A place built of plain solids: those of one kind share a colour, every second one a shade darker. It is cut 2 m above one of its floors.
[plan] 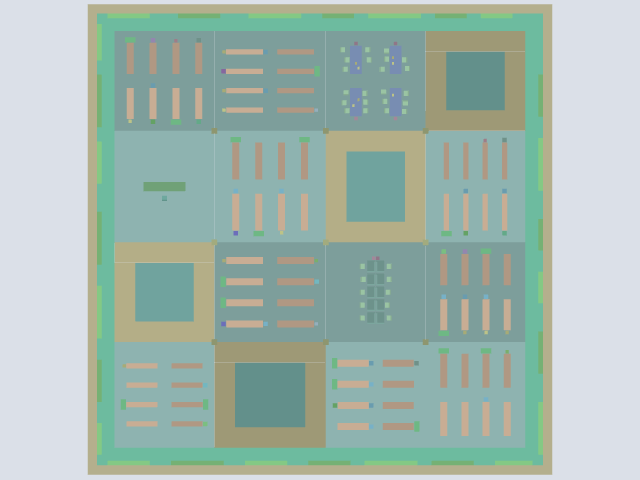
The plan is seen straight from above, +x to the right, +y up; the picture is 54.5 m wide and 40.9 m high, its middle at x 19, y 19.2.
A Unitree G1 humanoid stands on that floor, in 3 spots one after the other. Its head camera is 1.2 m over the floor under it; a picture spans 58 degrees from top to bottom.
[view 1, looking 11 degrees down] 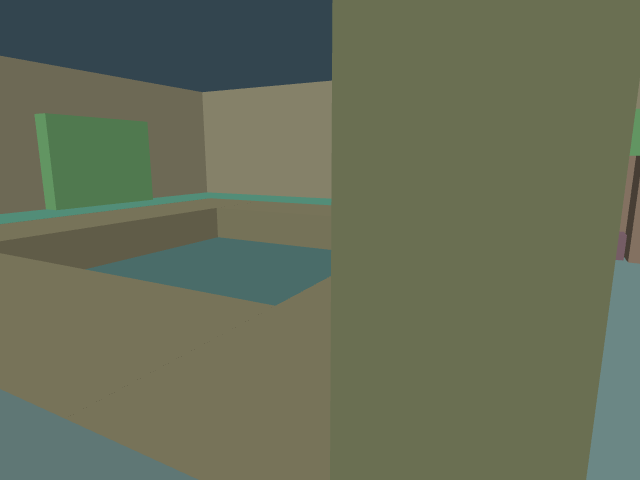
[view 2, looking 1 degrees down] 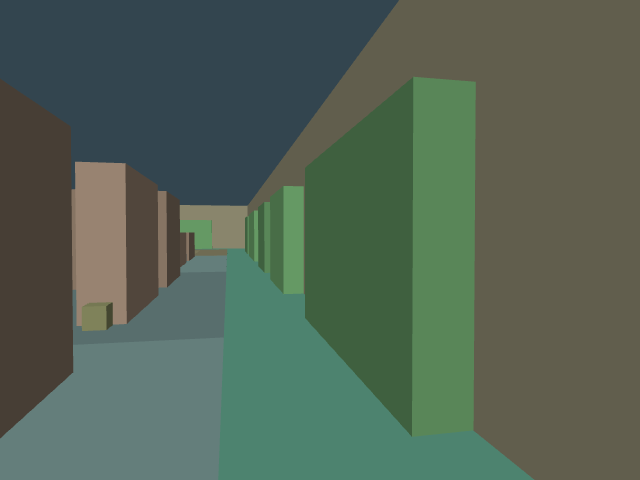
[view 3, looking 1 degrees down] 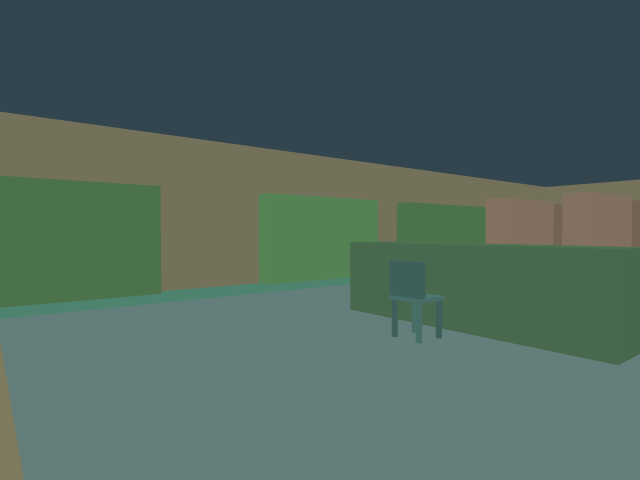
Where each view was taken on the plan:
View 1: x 26.95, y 28.35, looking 28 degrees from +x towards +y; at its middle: floor_rim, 9.00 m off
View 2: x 36.55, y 5.45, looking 78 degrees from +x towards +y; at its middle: wallshelf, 5.06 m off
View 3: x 8.95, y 18.85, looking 142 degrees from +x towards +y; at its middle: wallshelf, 10.85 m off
